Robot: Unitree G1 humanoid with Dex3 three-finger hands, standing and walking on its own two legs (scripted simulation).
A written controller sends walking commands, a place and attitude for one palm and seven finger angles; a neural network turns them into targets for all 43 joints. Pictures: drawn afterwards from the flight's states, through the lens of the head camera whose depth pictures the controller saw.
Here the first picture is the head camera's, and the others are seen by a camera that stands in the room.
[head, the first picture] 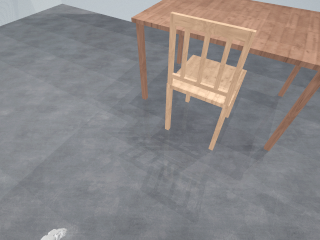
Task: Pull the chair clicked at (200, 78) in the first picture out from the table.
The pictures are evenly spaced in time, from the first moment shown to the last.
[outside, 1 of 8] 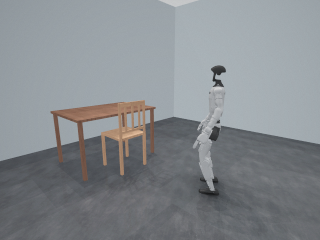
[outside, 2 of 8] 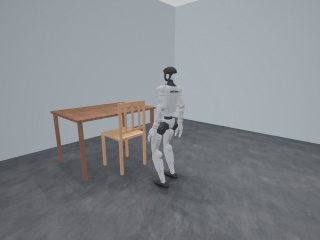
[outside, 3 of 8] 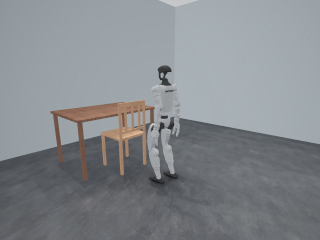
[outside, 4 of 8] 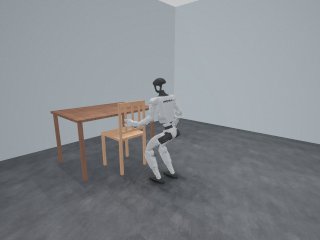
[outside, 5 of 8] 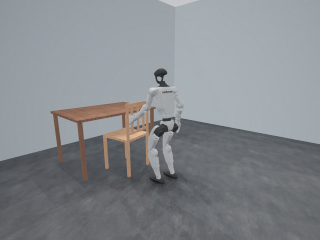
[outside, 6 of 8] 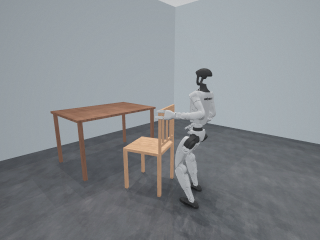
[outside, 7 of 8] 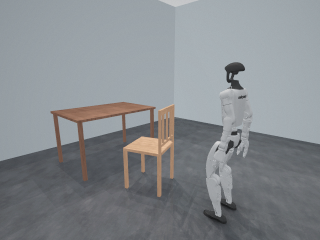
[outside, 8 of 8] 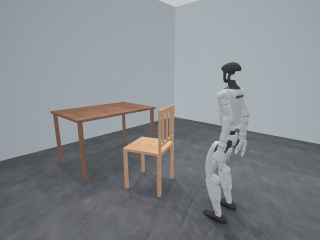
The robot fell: no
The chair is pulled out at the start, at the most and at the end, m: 0.00 0.58 0.58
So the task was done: yes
